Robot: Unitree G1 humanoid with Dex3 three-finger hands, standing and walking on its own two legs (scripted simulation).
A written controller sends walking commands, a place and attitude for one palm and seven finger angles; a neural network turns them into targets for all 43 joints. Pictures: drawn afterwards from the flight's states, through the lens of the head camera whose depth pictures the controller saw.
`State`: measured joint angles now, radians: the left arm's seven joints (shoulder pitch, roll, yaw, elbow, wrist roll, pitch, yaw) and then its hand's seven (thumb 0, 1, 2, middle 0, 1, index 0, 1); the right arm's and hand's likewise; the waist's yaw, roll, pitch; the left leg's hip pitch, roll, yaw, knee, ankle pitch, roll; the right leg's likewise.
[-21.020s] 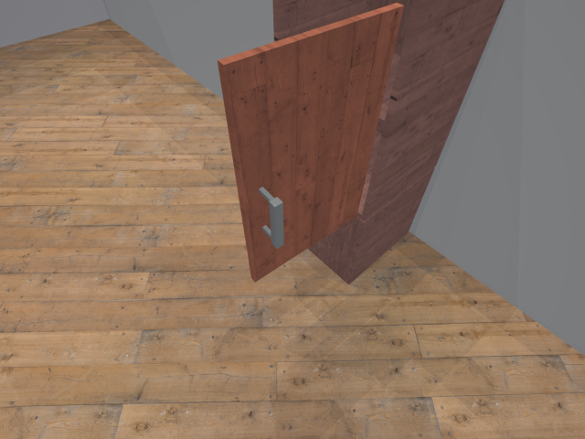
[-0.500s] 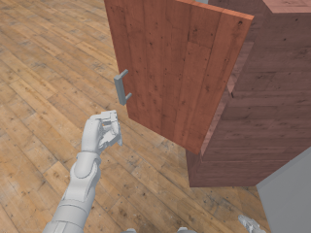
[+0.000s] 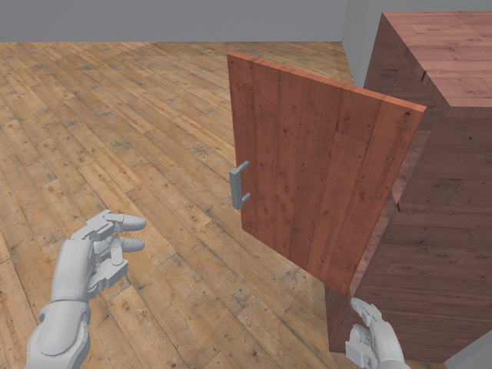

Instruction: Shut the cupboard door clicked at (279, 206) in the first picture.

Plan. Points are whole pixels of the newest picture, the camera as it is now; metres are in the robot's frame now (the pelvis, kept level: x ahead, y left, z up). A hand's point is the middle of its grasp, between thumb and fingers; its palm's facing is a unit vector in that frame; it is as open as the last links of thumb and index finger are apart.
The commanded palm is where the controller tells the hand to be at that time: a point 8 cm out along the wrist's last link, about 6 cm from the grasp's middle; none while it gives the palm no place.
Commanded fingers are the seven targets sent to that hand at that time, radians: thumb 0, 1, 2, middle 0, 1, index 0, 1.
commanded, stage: draw the hand back to the body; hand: left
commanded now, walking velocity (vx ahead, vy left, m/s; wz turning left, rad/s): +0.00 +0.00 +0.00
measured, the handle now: (241, 185) +0.59 +0.09 -0.09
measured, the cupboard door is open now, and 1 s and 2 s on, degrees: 57 57 57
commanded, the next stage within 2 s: step back with the hand held close in 0.60 s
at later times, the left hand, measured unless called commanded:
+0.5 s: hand (48, 281) +0.17 +0.26 +0.15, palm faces +0.45 -0.81 -0.38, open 7.3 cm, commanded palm +0.12 +0.30 +0.18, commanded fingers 0.00 0.90 0.90 -0.20 -0.30 -0.20 -0.30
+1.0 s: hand (52, 273) +0.18 +0.26 +0.15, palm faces +0.38 -0.79 -0.48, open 7.4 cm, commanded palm +0.12 +0.30 +0.18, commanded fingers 0.00 0.90 0.90 -0.20 -0.30 -0.20 -0.30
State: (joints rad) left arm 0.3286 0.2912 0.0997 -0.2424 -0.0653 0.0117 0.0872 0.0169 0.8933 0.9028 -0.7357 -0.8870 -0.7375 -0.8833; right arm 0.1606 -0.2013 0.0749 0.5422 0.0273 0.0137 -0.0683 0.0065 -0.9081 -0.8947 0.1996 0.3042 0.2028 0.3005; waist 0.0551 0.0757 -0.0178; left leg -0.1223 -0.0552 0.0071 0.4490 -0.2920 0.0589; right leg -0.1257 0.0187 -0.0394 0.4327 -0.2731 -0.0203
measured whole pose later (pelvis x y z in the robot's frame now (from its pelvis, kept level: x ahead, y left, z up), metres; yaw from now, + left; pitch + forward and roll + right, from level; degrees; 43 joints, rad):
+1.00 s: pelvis -0.02 +0.00 +0.00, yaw -1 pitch +1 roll -1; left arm 0.54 0.38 0.38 -0.40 -0.07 -0.15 0.12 0.01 0.89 0.90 -0.21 -0.30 -0.21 -0.30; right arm 0.18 -0.27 -0.02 0.60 0.03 0.01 -0.08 0.01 -0.91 -0.89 0.20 0.30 0.20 0.30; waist 0.01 0.08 -0.02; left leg -0.24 -0.05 0.03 0.50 -0.28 0.06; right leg -0.24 0.02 -0.03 0.47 -0.25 -0.02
